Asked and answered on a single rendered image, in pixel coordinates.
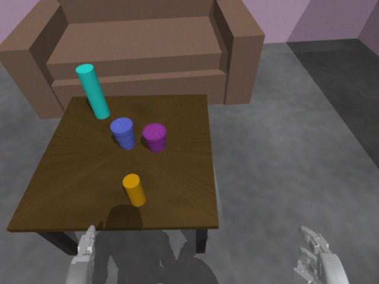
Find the right robot hand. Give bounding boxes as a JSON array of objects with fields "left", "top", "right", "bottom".
[{"left": 293, "top": 225, "right": 349, "bottom": 284}]

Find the left robot hand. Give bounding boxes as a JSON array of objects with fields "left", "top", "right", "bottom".
[{"left": 65, "top": 225, "right": 95, "bottom": 284}]

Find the sofa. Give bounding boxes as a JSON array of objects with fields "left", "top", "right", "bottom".
[{"left": 0, "top": 0, "right": 265, "bottom": 120}]

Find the coffee table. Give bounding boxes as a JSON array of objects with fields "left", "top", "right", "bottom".
[{"left": 6, "top": 94, "right": 219, "bottom": 256}]

